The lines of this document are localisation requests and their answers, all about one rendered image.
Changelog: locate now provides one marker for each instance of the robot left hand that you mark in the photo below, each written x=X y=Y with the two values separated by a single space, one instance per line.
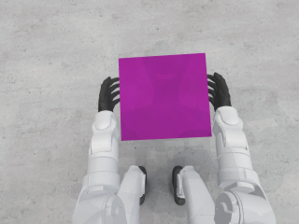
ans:
x=105 y=101

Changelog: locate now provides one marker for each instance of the robot left foot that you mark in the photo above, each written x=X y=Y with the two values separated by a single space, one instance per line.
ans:
x=142 y=199

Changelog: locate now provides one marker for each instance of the robot right upper arm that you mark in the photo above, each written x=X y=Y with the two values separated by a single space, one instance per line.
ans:
x=235 y=207

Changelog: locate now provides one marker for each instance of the robot right forearm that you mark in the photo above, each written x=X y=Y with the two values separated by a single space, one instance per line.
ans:
x=234 y=160

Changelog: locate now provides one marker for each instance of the robot left forearm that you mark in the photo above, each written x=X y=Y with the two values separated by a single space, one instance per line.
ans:
x=102 y=169

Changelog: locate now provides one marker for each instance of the right robot shin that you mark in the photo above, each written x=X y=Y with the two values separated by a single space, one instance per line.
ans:
x=186 y=168

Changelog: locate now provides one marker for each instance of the carton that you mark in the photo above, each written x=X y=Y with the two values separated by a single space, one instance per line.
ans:
x=164 y=97

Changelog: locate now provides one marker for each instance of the robot right hand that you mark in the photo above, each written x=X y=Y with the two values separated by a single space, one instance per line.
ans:
x=221 y=96

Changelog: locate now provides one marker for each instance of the robot left upper arm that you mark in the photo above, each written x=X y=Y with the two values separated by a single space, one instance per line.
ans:
x=105 y=209

